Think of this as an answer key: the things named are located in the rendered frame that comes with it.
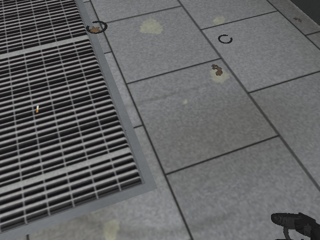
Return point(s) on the robot right hand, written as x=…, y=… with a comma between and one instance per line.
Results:
x=300, y=222

